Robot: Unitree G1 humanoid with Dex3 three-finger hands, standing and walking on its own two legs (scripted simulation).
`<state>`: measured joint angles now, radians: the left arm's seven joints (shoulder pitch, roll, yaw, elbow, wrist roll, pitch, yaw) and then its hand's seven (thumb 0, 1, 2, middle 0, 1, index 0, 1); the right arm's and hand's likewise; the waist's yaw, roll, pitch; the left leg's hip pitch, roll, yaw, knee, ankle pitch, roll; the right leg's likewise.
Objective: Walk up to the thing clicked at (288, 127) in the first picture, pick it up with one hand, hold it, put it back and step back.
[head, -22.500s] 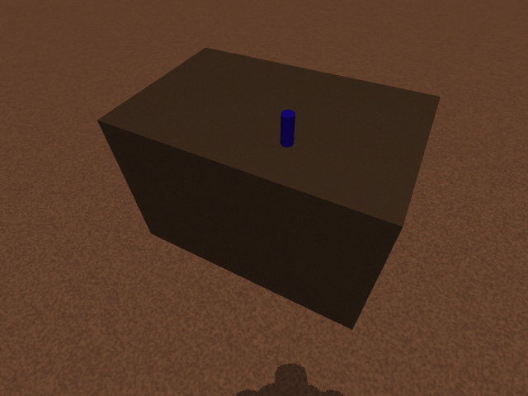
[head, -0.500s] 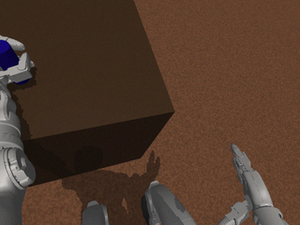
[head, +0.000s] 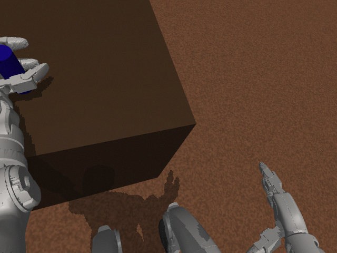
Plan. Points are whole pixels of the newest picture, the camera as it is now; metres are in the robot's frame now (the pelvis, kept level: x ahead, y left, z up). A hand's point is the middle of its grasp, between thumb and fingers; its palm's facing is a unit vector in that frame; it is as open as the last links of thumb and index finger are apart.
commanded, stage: open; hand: left
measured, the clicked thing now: (12, 71) +0.55 +0.23 +0.04
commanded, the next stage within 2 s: withdraw in 0.08 s
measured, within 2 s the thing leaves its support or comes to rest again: neither
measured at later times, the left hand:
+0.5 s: hand out of the picture +0.56 +0.26 +0.12, palm faces +0.27 -0.96 +0.03, open 16.5 cm
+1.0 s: hand out of the picture +0.48 +0.40 +0.14, palm faces +0.48 -0.83 -0.28, open 17.6 cm
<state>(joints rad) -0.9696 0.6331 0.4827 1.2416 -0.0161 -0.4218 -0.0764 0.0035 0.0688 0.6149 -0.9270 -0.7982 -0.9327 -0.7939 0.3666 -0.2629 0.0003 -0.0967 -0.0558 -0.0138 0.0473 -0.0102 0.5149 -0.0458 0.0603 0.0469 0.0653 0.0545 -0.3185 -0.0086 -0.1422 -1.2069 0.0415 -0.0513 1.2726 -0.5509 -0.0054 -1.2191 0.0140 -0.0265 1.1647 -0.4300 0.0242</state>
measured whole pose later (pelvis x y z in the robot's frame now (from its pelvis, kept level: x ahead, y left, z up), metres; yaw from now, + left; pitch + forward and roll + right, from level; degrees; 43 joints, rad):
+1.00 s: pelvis +0.03 +0.01 +0.06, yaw +0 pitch +19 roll -3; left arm -0.80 0.84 0.51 1.21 0.08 -0.04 -0.04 -0.01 -0.59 0.08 -0.07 -0.05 -0.05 -0.08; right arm 0.42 -0.30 -0.01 0.05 0.03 0.10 0.05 -0.01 0.51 -0.07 0.06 0.05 0.06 0.06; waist -0.14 -0.01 -0.14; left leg -0.81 0.04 -0.02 0.96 -0.48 0.00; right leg -0.83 0.01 0.00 0.87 -0.36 0.03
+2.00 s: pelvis +0.01 -0.03 +0.07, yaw +3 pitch +6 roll +1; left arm 0.55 0.30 0.25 -0.23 -0.08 0.03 0.06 -0.01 -0.55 0.05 -0.06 -0.05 -0.06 -0.07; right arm 0.46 -0.24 -0.14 0.20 0.04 -0.02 -0.10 -0.01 0.50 -0.06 0.06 0.05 0.06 0.06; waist 0.04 0.04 -0.11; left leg -0.56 0.01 -0.03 0.90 -0.45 -0.03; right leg -0.62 -0.02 -0.01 0.92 -0.40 0.00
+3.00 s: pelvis +0.04 -0.01 +0.06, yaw +3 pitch +11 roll +0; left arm 0.46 0.20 0.00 0.03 -0.04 0.11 0.07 -0.01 -0.57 0.04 -0.05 -0.04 -0.05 -0.05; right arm 0.48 -0.21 0.00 0.05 0.03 0.03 -0.09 0.01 -0.90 -0.90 0.20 0.30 0.21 0.30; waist 0.01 -0.01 -0.13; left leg -0.65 0.00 -0.02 0.97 -0.51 -0.01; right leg -0.70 -0.03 0.00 0.96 -0.45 0.02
